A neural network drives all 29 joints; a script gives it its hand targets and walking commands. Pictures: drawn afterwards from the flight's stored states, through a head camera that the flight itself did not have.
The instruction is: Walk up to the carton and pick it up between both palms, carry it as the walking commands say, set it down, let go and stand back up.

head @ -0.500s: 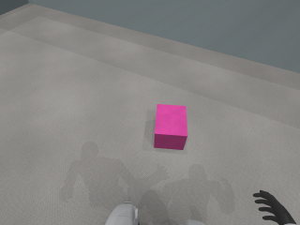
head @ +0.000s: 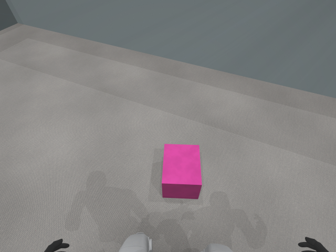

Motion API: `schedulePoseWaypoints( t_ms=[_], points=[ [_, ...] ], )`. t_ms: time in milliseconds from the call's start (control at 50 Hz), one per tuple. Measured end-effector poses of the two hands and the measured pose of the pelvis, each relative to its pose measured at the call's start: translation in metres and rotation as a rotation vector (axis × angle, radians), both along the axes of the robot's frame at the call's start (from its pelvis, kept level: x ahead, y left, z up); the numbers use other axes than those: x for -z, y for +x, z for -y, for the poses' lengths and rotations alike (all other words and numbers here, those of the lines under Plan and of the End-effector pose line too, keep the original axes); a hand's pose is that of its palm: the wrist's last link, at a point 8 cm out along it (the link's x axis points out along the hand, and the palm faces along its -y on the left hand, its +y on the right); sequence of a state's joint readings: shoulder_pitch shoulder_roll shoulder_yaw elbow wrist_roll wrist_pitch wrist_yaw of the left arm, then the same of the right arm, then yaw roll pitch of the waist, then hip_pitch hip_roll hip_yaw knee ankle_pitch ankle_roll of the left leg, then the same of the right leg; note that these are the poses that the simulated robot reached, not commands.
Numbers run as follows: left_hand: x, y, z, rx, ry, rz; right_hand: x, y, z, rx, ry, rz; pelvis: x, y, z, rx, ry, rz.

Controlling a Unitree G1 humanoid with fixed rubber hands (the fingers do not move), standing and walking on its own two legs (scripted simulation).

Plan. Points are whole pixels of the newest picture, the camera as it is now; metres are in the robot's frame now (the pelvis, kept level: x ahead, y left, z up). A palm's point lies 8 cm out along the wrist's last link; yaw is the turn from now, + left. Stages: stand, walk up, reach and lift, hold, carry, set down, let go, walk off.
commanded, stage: walk up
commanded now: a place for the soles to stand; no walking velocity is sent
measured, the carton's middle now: (181, 171) +0.65 -0.07 -0.63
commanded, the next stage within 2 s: none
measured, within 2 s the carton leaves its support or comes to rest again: neither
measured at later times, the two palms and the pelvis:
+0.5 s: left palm (98, 182) +0.32 +0.22 -0.08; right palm (328, 221) +0.20 -0.39 -0.08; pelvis +0.15 -0.06 +0.00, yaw -3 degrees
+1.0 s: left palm (78, 203) +0.26 +0.26 -0.08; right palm (299, 174) +0.32 -0.36 -0.06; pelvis +0.17 -0.05 +0.03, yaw +3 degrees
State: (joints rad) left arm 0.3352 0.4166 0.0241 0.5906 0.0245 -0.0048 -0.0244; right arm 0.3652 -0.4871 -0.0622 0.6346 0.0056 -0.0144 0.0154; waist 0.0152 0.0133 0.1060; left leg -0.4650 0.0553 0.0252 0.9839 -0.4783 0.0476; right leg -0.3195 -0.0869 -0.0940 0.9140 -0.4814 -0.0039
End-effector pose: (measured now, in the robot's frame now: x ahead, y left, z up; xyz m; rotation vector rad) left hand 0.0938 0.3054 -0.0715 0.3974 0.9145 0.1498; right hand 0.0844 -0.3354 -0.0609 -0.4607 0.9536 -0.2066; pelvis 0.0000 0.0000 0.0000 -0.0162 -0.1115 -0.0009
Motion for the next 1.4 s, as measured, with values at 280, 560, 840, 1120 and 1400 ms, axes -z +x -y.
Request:
schedulePoseWaypoints(
  t_ms=[280,560,840,1120,1400],
  points=[
    [0.015,0.131,0.014,0.047,-0.005,-0.079,-0.004,0.043,0.02,0.071,-0.059,-0.051,0.001,0.092,0.024,0.067,0.039,-0.015],
    [0.007,0.231,0.09,0.079,-0.045,-0.012,0.018,0.144,0.058,0.087,0.007,-0.094,-0.004,0.159,0.061,0.028,0.021,-0.037],
    [0.003,0.209,0.066,-0.108,-0.055,-0.096,0.0,0.239,0.042,0.005,0.024,-0.05,-0.024,0.18,0.064,-0.038,0.001,-0.068],
    [0.01,0.13,0.035,-0.256,-0.09,-0.252,-0.007,0.218,0.01,0.019,0.05,-0.127,-0.04,0.167,0.047,-0.05,-0.01,-0.049],
    [0.006,0.105,0.047,-0.279,-0.12,-0.3,-0.005,0.192,-0.002,0.056,0.102,-0.171,-0.051,0.156,0.044,-0.049,0.005,-0.035]
  ],
)
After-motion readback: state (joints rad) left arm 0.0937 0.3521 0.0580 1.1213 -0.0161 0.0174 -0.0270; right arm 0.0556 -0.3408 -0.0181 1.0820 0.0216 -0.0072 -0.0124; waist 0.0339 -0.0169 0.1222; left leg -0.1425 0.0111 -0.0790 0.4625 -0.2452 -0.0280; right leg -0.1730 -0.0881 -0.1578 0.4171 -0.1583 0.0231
